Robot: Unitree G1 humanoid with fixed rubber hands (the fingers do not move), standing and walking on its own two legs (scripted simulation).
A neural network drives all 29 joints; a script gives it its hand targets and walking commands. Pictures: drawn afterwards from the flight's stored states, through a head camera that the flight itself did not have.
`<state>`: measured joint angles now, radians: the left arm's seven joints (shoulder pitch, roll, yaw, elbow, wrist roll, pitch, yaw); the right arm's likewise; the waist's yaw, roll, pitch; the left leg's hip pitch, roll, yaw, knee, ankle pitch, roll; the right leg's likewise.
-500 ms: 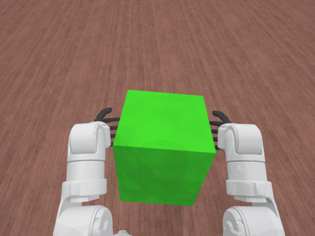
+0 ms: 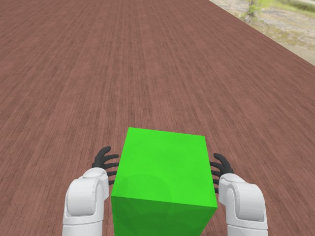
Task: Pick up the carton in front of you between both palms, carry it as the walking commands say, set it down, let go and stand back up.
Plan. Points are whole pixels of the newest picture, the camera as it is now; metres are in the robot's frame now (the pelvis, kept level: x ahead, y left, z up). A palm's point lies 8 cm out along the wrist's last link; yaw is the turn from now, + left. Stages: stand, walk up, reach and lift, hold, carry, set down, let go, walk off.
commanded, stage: carry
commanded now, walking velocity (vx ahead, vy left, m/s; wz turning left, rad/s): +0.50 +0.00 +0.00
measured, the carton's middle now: (159, 188) +0.29 +0.00 -0.01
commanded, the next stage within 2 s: none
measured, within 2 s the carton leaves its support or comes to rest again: neither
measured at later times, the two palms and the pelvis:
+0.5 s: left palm (131, 102) +0.57 +0.11 +0.08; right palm (212, 107) +0.58 -0.19 +0.06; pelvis +0.31 -0.06 +0.00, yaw +3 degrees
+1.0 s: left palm (127, 59) +0.91 +0.16 +0.08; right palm (188, 63) +0.90 -0.14 +0.08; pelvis +0.63 +0.01 +0.00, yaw +0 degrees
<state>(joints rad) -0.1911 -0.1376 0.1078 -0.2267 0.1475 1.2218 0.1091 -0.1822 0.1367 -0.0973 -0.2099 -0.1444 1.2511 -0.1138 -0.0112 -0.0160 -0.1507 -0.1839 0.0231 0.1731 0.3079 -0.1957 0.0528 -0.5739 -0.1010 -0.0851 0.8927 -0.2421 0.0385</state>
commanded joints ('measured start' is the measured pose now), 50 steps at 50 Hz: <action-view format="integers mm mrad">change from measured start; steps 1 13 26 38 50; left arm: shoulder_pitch -477 -414 -427 -438 -444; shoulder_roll -1015 -912 -1007 -893 -1014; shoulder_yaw -714 -664 -705 -697 -733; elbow -36 9 -115 -77 -144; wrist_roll -446 -427 -479 -435 -439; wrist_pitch -2 28 -32 41 -16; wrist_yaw -281 -281 -304 -277 -249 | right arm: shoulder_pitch -553 -537 -518 -492 -541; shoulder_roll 973 864 995 842 954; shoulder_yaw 679 674 730 646 688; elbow -113 -100 -196 -105 -236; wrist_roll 477 448 450 434 498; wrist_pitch -36 -5 -66 -2 -42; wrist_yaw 307 287 263 289 305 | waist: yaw -1 38 22 -17 -6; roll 149 39 -106 244 145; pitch -140 -223 -179 -274 -185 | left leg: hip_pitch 154 -5 -443 395 294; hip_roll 232 138 106 317 258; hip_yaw -170 26 -72 -451 -145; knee -189 435 435 21 -151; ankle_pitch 47 303 63 -139 186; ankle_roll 74 -42 -84 105 77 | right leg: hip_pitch -68 616 577 130 -129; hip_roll -16 -16 -186 23 -24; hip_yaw -24 -37 59 -119 -20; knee -151 -463 -769 70 -75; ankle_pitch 130 38 50 109 115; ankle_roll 21 -67 -173 7 -4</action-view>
